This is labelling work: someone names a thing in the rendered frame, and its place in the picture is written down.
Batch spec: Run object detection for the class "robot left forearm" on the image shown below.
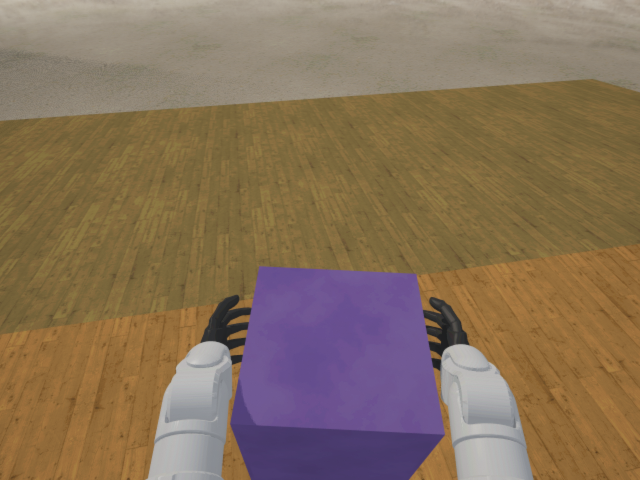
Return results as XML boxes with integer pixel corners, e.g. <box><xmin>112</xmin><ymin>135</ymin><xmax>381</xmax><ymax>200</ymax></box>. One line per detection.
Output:
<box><xmin>146</xmin><ymin>341</ymin><xmax>232</xmax><ymax>480</ymax></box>

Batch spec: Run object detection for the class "right robot hand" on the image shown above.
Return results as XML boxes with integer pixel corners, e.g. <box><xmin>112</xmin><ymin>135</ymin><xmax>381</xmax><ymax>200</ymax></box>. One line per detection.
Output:
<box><xmin>423</xmin><ymin>297</ymin><xmax>470</xmax><ymax>371</ymax></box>

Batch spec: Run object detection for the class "carton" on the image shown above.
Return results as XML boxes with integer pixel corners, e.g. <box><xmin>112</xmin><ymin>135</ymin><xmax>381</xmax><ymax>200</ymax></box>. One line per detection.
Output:
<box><xmin>230</xmin><ymin>266</ymin><xmax>445</xmax><ymax>480</ymax></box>

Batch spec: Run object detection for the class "left robot hand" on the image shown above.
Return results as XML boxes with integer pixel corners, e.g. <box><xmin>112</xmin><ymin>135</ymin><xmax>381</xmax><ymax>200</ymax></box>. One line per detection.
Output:
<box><xmin>200</xmin><ymin>295</ymin><xmax>251</xmax><ymax>365</ymax></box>

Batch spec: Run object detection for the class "robot right forearm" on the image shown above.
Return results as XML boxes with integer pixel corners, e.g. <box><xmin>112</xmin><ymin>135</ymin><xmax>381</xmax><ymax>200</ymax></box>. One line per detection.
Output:
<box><xmin>440</xmin><ymin>344</ymin><xmax>534</xmax><ymax>480</ymax></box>

